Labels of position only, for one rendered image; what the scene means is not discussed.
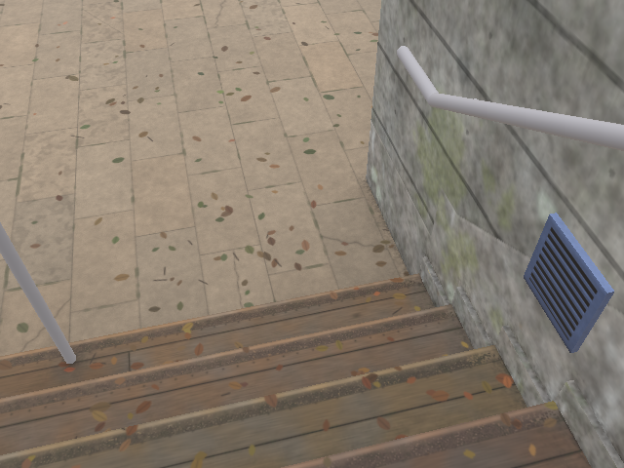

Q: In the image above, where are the stairs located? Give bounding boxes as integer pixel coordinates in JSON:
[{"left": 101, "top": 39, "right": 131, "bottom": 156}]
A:
[{"left": 0, "top": 273, "right": 592, "bottom": 468}]

